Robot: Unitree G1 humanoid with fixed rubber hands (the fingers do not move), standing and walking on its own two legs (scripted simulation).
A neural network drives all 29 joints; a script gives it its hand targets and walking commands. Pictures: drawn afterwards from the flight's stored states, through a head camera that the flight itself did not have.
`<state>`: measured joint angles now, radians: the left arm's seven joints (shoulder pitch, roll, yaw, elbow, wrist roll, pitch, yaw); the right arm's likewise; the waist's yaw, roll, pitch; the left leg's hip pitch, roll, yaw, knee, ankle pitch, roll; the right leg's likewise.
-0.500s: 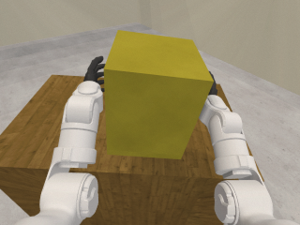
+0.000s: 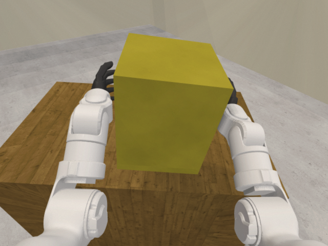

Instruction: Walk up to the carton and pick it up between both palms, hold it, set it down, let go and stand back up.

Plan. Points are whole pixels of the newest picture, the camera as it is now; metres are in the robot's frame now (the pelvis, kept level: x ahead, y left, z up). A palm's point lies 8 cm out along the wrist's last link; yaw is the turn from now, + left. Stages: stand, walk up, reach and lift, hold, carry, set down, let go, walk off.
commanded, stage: hold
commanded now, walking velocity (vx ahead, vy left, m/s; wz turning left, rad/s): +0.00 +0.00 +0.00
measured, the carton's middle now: (164, 105) +0.41 -0.01 +0.18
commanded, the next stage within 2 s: set down in 0.38 s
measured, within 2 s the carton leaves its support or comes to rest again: neither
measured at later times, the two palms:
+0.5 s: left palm (100, 95) +0.40 +0.14 +0.22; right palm (225, 109) +0.39 -0.15 +0.19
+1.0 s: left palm (111, 98) +0.46 +0.13 +0.17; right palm (219, 109) +0.44 -0.16 +0.15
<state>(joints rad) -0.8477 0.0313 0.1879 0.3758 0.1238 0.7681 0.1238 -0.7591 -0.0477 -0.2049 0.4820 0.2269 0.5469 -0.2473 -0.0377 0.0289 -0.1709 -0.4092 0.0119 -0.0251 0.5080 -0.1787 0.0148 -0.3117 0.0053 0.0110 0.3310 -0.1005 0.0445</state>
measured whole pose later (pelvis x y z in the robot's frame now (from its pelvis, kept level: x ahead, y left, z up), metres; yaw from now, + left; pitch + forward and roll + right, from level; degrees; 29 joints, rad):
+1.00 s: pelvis +0.03 +0.00 +0.00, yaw +0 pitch +5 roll -3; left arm -0.85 0.03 0.21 0.63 0.14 0.38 0.11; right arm -0.78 -0.05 -0.21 0.72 0.09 0.19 -0.19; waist -0.04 0.03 -0.09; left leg -0.36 0.01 -0.03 0.48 -0.21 0.01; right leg -0.26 0.01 0.01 0.28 -0.12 0.04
